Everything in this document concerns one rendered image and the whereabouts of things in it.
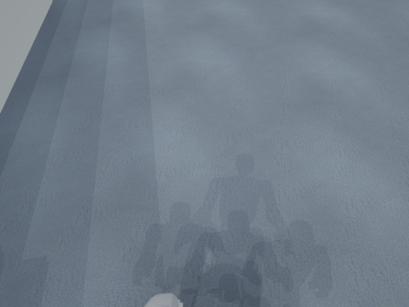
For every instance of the robot left thigh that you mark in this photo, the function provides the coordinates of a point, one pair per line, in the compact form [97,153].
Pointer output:
[164,300]

